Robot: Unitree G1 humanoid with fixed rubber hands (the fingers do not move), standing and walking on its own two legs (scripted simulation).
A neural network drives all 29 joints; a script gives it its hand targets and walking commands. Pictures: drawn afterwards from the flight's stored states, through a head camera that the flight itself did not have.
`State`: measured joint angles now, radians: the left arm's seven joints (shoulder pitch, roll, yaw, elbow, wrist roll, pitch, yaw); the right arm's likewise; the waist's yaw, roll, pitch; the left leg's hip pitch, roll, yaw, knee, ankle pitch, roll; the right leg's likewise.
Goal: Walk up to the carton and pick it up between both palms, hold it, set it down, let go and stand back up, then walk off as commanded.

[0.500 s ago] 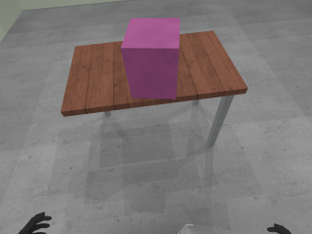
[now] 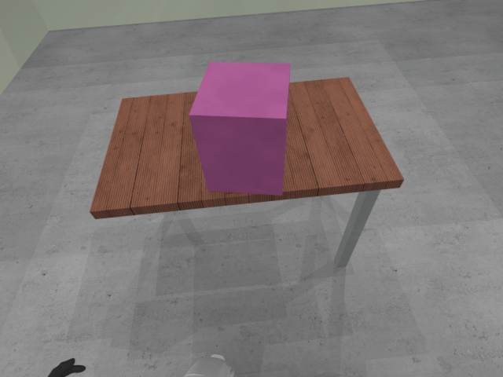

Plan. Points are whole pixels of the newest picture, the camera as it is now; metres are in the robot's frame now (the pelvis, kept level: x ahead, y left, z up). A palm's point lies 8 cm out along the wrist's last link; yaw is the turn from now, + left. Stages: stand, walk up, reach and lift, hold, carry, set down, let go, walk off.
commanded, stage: walk up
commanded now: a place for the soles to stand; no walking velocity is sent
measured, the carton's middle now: (246, 130) +0.68 +0.04 -0.04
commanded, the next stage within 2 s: none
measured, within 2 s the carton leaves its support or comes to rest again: neither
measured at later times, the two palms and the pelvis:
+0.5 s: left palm out of the picture +0.07 +0.37 -0.10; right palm (457, 374) +0.15 -0.29 -0.07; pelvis +0.04 +0.03 -0.01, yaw +5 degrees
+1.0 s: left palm out of the picture +0.10 +0.34 -0.09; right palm (452, 367) +0.16 -0.30 -0.09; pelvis +0.04 +0.01 -0.01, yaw +6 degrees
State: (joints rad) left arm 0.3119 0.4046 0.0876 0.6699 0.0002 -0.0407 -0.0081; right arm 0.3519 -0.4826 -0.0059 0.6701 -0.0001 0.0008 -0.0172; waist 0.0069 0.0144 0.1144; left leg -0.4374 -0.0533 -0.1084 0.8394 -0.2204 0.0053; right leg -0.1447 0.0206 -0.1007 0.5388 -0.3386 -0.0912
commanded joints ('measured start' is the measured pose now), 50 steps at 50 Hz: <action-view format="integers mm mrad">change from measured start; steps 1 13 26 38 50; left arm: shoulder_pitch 76 13 45 -133 -110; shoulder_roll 224 233 185 264 246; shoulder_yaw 65 53 31 26 20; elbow -48 -44 72 52 68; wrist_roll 24 33 9 27 25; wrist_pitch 19 58 36 11 13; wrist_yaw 9 -39 8 1 -11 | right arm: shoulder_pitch -46 83 -93 -9 -98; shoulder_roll -103 -213 -172 -117 -132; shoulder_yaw -51 -106 -75 -65 -60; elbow -28 -18 -48 50 20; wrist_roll -14 -19 -23 -12 -23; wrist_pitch -33 -86 -45 -35 -66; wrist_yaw -9 -35 -14 -3 -12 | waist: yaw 90 -7 22 -4 32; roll -121 51 118 -176 -44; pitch -42 11 -80 -52 -37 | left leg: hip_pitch -78 207 25 119 -26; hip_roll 42 275 187 18 46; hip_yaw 112 -436 -221 53 -83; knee -172 -546 -352 -173 -256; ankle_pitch -46 -247 50 -206 -162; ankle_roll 15 198 184 42 62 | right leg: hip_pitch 202 -393 -57 -117 -29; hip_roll -239 -71 -35 -247 -188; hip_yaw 150 190 96 341 344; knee -71 495 79 -171 -134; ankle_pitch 639 -140 44 -16 -175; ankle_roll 41 43 58 -54 -49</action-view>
